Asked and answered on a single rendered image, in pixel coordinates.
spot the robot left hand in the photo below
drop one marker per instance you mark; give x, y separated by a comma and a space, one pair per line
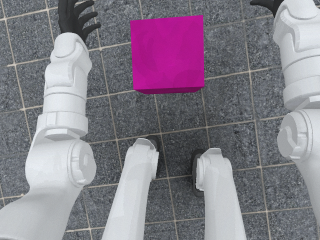
68, 18

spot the robot thigh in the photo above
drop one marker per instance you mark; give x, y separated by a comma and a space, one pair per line
223, 218
126, 220

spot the left robot upper arm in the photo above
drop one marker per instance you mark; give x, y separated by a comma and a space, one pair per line
56, 172

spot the right robot upper arm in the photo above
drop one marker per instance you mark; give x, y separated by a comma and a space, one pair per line
299, 140

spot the carton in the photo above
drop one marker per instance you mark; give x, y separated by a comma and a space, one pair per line
168, 54

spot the robot right hand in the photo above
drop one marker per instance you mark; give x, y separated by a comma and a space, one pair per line
270, 4

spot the right robot thigh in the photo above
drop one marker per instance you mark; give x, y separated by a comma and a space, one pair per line
223, 218

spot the left robot thigh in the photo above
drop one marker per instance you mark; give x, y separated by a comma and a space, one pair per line
126, 220

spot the right robot forearm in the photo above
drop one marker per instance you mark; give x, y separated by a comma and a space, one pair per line
297, 33

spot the left robot forearm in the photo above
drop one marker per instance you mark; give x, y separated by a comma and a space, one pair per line
65, 93

